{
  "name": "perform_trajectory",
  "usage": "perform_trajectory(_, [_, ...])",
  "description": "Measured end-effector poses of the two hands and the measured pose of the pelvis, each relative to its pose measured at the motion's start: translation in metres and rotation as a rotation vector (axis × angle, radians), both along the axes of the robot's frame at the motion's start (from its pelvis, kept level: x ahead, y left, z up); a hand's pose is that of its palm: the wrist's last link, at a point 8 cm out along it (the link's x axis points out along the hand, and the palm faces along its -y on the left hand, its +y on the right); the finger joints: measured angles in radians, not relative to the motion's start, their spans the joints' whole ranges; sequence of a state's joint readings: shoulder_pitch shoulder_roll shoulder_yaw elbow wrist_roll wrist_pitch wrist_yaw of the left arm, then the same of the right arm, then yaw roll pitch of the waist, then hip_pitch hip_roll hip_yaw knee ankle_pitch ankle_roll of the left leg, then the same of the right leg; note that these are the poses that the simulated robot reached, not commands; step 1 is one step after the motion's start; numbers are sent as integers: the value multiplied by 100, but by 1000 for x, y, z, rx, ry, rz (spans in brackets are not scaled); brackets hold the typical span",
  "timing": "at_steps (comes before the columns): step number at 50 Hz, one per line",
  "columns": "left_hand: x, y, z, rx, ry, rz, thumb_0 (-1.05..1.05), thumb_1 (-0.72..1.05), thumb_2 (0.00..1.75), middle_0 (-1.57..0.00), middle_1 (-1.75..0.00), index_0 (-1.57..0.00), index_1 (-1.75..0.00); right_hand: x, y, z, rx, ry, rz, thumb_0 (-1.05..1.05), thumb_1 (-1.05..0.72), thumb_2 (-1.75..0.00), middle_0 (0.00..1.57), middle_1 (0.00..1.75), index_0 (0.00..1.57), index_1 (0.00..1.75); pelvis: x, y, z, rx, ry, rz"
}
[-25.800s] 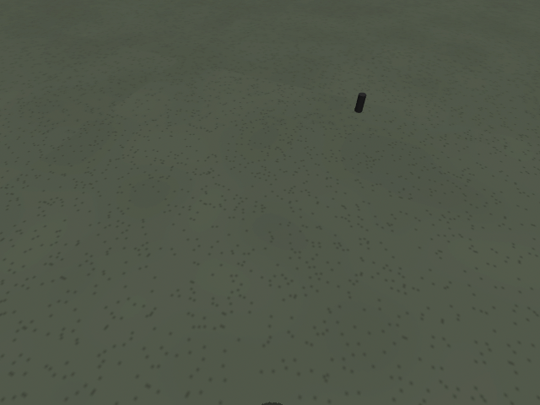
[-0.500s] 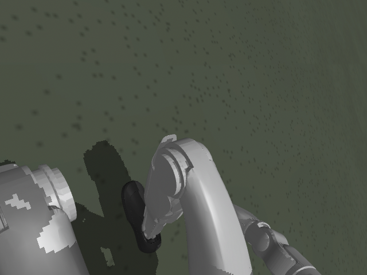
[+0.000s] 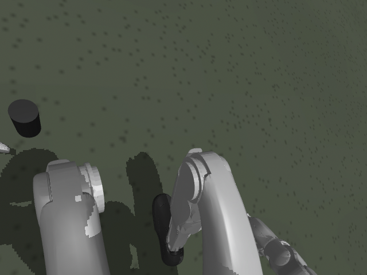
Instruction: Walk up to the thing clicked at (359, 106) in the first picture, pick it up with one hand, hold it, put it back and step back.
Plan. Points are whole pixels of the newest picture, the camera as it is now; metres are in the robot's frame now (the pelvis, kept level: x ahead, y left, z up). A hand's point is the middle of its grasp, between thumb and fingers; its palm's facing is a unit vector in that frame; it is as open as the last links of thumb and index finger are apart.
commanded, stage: home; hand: left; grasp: from the side
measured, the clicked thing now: (26, 120) +0.44 +0.27 -0.24
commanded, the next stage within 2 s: none
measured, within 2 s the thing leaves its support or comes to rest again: neither
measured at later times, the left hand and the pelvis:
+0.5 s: hand out of the picture +0.30 +0.34 +0.02, palm faces +0.23 -0.85 -0.46, open 17.3 cm; pelvis +0.02 -0.02 +0.11, yaw +9 degrees
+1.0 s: hand out of the picture +0.25 +0.25 +0.23, palm faces +0.30 -0.88 -0.37, open 17.2 cm; pelvis +0.08 -0.02 +0.33, yaw +13 degrees
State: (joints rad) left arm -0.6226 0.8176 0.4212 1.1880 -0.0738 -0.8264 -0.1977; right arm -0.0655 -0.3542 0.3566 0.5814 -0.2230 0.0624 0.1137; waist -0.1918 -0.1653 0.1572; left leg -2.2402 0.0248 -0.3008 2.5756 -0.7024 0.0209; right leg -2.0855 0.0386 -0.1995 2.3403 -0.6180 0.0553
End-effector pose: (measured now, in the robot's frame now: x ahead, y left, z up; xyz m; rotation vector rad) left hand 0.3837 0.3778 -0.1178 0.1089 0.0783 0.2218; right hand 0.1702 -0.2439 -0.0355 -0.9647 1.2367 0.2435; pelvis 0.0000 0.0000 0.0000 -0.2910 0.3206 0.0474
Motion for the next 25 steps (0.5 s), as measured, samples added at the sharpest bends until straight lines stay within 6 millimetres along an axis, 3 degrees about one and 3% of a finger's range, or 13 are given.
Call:
perform_trajectory(6, [-15, 12, 17, 64, 177, 14, -1, -56, 8, -10, -6, -9, -7, 6, 4, -4, 79, -52, -123, 0, -94, -92, 20, 30, 21, 30, 0, -3, 12, 33, 58, 13])
perform_trajectory(15, [-55, 52, 92, 220, 334, 166, -1, -53, 9, -8, -7, -7, -7, 4, 5, -11, 202, -45, -300, 0, -92, -91, 20, 30, 21, 30, 7, -8, 41, 89, 179, 45])
perform_trajectory(20, [-85, 36, 131, 256, 439, 188, -1, -51, 8, -7, -7, -6, -7, 14, 6, -4, 271, -52, -381, 0, -91, -91, 20, 30, 21, 30, 11, -11, 70, 125, 236, 59])
perform_trajectory(25, [-110, 2, 170, 243, 522, 184, -1, -51, 8, -7, -7, -6, -7, 36, 11, 28, 331, -110, -410, 0, -90, -90, 20, 30, 21, 30, 16, -16, 112, 153, 262, 68])
